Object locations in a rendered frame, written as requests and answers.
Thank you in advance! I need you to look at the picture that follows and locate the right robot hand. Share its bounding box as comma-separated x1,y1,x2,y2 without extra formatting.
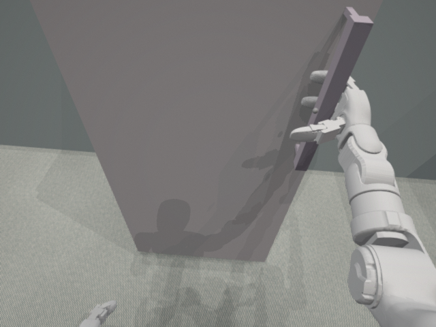
290,70,371,144

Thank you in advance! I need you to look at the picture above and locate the robot right forearm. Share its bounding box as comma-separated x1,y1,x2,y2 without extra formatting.
337,124,436,272

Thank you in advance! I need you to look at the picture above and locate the left robot hand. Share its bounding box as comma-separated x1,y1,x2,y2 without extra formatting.
79,300,117,327

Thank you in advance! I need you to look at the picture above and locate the robot right upper arm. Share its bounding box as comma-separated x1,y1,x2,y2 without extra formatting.
347,245,436,327

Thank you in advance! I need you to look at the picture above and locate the handle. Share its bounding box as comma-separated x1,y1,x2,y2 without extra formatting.
294,7,374,171

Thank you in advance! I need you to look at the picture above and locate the fridge door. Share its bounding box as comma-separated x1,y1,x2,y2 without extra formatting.
30,0,383,262

